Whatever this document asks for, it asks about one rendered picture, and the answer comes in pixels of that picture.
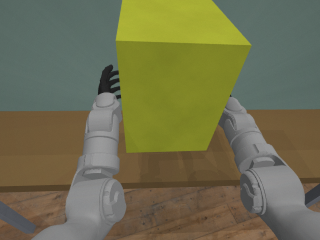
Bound carton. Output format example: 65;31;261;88
115;0;252;153

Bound left robot upper arm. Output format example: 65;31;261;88
31;177;127;240

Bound robot right forearm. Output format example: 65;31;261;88
218;97;305;202

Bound robot left forearm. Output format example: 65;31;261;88
65;92;123;218

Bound right robot upper arm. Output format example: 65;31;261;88
240;165;320;240

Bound table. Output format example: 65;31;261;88
0;109;320;234

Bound left robot hand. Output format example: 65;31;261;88
98;64;121;99

